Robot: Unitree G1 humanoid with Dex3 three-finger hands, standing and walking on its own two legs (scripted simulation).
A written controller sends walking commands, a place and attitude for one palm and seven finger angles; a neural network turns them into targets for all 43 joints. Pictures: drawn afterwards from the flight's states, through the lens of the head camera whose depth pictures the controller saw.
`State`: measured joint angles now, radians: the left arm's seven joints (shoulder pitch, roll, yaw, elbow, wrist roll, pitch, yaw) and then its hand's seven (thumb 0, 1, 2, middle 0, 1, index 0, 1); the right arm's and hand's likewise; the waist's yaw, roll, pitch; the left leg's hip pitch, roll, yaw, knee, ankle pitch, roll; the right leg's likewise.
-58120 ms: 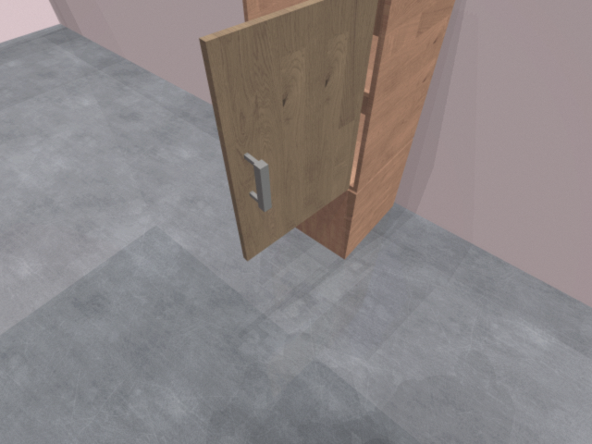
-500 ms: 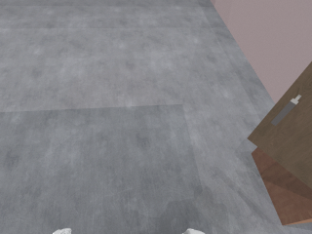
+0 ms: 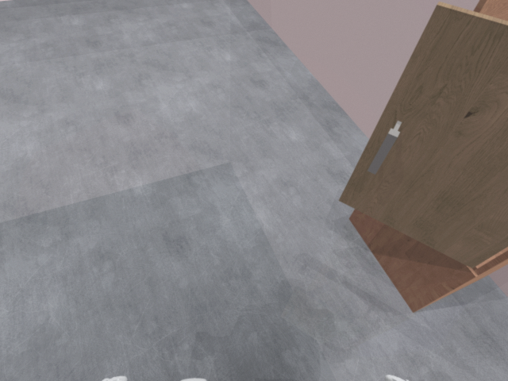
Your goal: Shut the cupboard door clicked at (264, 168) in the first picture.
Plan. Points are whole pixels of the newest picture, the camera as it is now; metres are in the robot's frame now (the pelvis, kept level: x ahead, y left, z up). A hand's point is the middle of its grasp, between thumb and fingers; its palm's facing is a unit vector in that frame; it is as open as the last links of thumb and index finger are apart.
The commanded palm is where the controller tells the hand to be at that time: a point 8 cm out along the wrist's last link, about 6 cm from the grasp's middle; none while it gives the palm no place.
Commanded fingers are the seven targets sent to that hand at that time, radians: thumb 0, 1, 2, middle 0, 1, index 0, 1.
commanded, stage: turn to face it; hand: left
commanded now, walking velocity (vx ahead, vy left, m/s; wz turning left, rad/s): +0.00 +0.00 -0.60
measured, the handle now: (385, 147) +0.63 -0.28 -0.04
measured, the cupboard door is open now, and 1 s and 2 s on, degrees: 35 35 35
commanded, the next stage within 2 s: take the last steps up to it in 0.74 s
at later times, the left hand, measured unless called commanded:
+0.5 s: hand (181, 364) +0.16 +0.13 -0.13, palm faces -0.26 -0.92 -0.30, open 7.4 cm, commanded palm none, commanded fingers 0.00 0.90 0.90 -0.20 -0.30 -0.20 -0.30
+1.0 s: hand (183, 366) +0.16 +0.13 -0.15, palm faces -0.39 -0.90 -0.21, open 7.4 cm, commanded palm none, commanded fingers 0.00 0.90 0.90 -0.20 -0.30 -0.20 -0.30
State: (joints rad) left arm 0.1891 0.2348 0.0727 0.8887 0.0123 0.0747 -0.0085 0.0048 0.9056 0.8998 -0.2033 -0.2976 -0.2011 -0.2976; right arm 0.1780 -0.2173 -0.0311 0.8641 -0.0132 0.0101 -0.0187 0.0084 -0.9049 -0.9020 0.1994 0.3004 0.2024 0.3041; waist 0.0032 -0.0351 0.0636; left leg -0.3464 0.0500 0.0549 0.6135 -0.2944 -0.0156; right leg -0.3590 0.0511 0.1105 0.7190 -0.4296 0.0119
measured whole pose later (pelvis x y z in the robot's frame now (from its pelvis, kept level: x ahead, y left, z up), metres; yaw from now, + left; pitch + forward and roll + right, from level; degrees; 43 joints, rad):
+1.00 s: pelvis +0.02 -0.03 +0.01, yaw -26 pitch +1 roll -1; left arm 0.22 0.22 0.08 0.97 0.02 0.07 -0.03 0.01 0.91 0.90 -0.20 -0.30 -0.20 -0.30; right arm 0.25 -0.17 -0.01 0.96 -0.04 0.01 -0.03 0.01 -0.91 -0.90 0.20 0.30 0.21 0.30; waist 0.00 0.00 0.04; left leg -0.22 0.09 0.11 0.47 -0.27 -0.01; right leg -0.37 0.00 -0.02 0.86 -0.46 0.01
